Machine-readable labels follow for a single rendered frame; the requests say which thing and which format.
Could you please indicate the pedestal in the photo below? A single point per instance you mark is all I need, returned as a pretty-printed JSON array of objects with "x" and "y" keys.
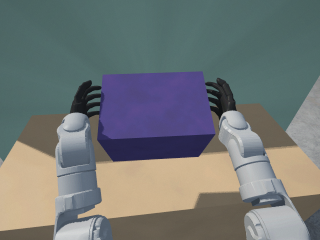
[{"x": 190, "y": 198}]

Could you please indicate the robot right forearm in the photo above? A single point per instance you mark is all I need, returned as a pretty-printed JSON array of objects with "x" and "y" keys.
[{"x": 258, "y": 183}]

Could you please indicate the robot left forearm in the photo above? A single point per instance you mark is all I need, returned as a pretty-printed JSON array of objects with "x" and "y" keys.
[{"x": 78, "y": 191}]

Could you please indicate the right robot upper arm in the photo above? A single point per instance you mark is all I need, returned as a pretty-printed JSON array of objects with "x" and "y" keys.
[{"x": 274, "y": 223}]

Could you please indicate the left robot hand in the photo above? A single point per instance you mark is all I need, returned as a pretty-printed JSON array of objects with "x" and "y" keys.
[{"x": 80, "y": 103}]

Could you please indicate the right robot hand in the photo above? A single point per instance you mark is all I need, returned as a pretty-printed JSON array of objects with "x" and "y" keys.
[{"x": 225, "y": 101}]

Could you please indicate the carton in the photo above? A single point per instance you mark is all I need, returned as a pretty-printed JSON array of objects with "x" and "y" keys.
[{"x": 149, "y": 116}]

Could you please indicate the left robot upper arm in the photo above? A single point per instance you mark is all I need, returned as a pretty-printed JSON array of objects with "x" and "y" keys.
[{"x": 95, "y": 227}]

